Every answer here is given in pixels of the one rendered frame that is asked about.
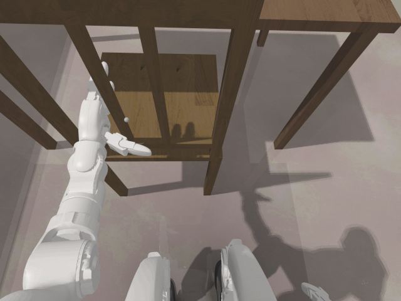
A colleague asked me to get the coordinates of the chair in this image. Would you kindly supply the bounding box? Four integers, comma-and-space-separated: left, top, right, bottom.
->
0, 0, 264, 196

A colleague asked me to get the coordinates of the robot left forearm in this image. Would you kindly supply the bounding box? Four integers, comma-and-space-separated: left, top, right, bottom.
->
23, 140, 108, 290

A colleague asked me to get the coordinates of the right robot hand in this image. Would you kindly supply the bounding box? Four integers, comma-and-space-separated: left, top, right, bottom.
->
301, 282, 331, 301

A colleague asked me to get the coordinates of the robot left upper arm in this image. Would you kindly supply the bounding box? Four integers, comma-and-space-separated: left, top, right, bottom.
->
0, 239, 100, 301

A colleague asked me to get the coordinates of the robot right shin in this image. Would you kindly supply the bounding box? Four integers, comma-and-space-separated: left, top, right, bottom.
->
221, 239, 242, 301

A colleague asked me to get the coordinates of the left robot hand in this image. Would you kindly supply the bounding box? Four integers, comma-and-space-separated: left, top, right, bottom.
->
78, 61, 152, 156

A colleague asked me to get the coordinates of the robot left thigh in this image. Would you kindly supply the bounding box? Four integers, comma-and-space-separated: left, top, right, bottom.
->
125, 256, 170, 301

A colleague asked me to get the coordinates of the table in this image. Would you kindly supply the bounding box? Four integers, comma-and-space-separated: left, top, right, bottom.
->
0, 0, 401, 150

